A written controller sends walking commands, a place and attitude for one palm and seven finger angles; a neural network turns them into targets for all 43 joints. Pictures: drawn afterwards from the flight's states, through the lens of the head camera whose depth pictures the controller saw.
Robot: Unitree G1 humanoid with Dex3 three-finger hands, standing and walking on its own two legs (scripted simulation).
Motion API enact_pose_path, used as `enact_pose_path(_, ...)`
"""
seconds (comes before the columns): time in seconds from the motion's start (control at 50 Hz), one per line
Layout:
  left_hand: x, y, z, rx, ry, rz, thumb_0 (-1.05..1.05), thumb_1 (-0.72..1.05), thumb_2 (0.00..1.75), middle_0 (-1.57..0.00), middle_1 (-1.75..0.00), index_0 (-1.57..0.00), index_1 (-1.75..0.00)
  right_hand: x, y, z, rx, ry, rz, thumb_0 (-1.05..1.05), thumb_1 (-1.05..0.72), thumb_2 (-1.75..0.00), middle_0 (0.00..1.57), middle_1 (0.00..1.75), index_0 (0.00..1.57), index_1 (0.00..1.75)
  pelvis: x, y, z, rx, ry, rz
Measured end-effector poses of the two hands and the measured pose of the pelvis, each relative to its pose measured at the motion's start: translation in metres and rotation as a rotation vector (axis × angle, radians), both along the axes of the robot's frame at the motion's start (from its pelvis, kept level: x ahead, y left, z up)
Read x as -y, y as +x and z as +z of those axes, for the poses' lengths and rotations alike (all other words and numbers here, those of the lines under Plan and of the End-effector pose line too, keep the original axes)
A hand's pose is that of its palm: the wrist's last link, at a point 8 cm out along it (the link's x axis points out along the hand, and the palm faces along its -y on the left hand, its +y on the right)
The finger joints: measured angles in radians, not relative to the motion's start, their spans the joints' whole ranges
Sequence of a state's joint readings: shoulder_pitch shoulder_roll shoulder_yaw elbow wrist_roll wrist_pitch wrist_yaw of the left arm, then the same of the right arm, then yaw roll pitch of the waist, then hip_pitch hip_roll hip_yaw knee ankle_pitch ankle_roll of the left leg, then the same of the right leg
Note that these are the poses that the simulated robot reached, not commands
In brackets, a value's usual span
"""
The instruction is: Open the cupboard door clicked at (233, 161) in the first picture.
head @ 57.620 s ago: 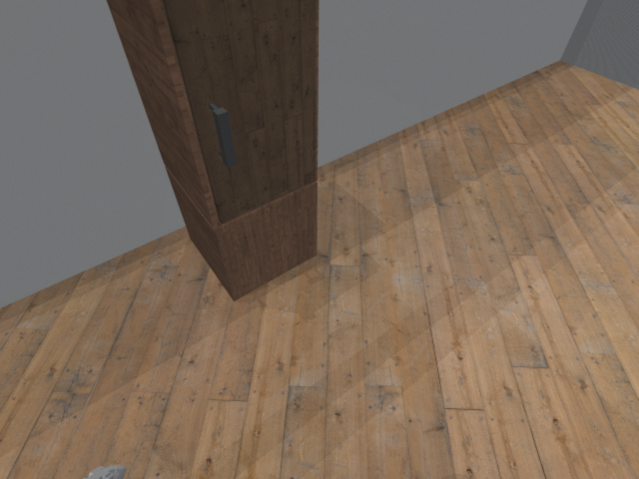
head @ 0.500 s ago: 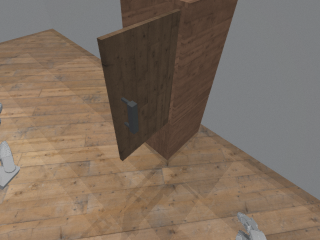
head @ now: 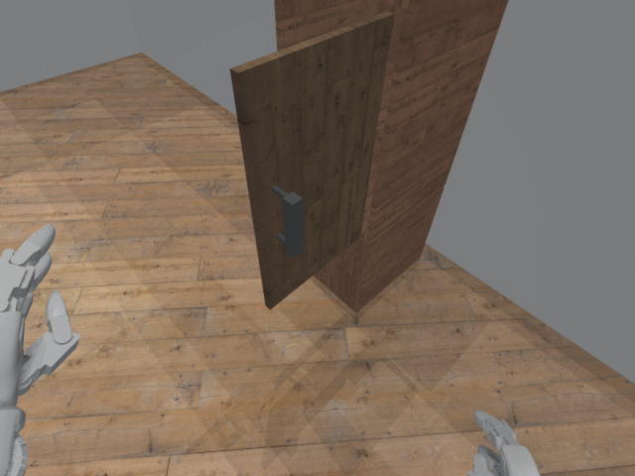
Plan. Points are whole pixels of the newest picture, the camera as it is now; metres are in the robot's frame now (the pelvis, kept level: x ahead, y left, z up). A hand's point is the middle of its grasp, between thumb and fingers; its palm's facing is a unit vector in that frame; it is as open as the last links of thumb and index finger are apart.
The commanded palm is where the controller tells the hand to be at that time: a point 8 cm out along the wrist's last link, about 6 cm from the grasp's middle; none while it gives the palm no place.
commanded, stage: let the arm hang, fingers relaxed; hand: left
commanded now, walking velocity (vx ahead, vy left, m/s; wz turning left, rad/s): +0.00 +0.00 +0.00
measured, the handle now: (286, 221) +0.56 +0.10 -0.05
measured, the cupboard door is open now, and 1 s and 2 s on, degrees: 92 92 92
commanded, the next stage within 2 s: look to check the result in 1.06 s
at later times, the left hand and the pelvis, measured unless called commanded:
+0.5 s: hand out of the picture -0.04 +0.19 -0.17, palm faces +0.03 -0.97 -0.24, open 7.3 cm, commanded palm none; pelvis +0.00 -0.02 +0.00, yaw +1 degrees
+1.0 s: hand out of the picture +0.09 +0.17 -0.16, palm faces +0.02 -0.97 -0.24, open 7.4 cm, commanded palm none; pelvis +0.02 -0.03 +0.01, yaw +1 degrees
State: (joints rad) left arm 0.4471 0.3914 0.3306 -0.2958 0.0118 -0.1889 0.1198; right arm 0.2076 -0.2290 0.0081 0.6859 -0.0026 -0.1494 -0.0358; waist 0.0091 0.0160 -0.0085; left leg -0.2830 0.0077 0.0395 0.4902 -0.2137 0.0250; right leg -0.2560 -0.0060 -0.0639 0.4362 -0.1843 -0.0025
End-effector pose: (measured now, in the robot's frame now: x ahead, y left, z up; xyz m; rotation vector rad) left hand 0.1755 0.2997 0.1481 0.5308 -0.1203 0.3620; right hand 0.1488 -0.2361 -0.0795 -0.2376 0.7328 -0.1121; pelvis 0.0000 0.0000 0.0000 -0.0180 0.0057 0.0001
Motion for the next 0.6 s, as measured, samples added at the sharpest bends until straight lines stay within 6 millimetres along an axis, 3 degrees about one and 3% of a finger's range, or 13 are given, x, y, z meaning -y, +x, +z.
enact_pose_path(0.06,-0.003,0.012,-0.083,-0.353,-0.114,0.013,0.0,0.9,0.9,-0.2,-0.3,-0.2,-0.3,0.01,-0.005,-0.023,-0.103,0.004,0.019,0.01,-0.9,-0.9,0.21,0.3,0.21,0.3,-0.004,-0.005,-0.005,-0.006,0.007,0.006)
enact_pose_path(0.1,0.005,0.002,-0.145,-0.611,-0.197,0.033,0.0,0.9,0.9,-0.2,-0.3,-0.2,-0.3,0.018,-0.014,-0.033,-0.161,0.003,0.004,0.01,-0.9,-0.9,0.21,0.3,0.21,0.3,-0.004,-0.007,-0.007,-0.003,0.014,0.002)
enact_pose_path(0.16,0.03,-0.037,-0.221,-0.943,-0.313,0.049,0.01,0.91,0.9,-0.2,-0.3,-0.19,-0.29,0.029,-0.036,-0.04,-0.245,-0.008,-0.036,0.01,-0.9,-0.9,0.21,0.3,0.21,0.3,0.0,-0.01,-0.008,0.007,0.023,-0.004)
enact_pose_path(0.24,0.074,-0.104,-0.281,-1.254,-0.463,0.061,0.01,0.91,0.9,-0.2,-0.3,-0.2,-0.29,0.039,-0.08,-0.043,-0.402,-0.039,-0.084,0.01,-0.9,-0.9,0.21,0.3,0.2,0.3,0.006,-0.01,-0.005,0.014,0.023,-0.004)
enact_pose_path(0.26,0.083,-0.121,-0.289,-1.307,-0.498,0.074,0.01,0.91,0.9,-0.2,-0.3,-0.2,-0.29,0.04,-0.092,-0.043,-0.446,-0.046,-0.094,0.01,-0.9,-0.9,0.21,0.3,0.2,0.3,0.007,-0.01,-0.004,0.015,0.022,-0.002)
enact_pose_path(0.32,0.083,-0.159,-0.299,-1.398,-0.545,0.165,0.01,0.97,0.9,-0.21,-0.3,-0.2,-0.3,0.042,-0.125,-0.045,-0.575,-0.055,-0.114,0.01,-0.91,-0.9,0.2,0.3,0.2,0.3,0.013,-0.008,-0.002,0.014,0.015,0.008)
enact_pose_path(0.42,0.074,-0.204,-0.295,-1.502,-0.56,0.267,0.01,0.96,0.9,-0.21,-0.3,-0.2,-0.3,0.036,-0.162,-0.05,-0.711,-0.033,-0.138,0.01,-0.91,-0.9,0.2,0.3,0.2,0.3,0.016,-0.004,0.001,0.017,0.009,0.017)
enact_pose_path(0.5,0.063,-0.216,-0.286,-1.531,-0.536,0.326,0.01,0.94,0.9,-0.21,-0.3,-0.2,-0.3,0.029,-0.17,-0.056,-0.741,0.0,-0.144,0.01,-0.9,-0.9,0.2,0.3,0.2,0.3,0.017,-0.001,0.002,0.02,0.01,0.017)
enact_pose_path(0.6,0.054,-0.203,-0.278,-1.497,-0.5,0.348,0.01,0.92,0.9,-0.2,-0.3,-0.2,-0.3,0.021,-0.161,-0.063,-0.717,0.037,-0.135,0.01,-0.9,-0.9,0.21,0.3,0.2,0.3,0.018,0.003,0.003,0.023,0.014,0.015)
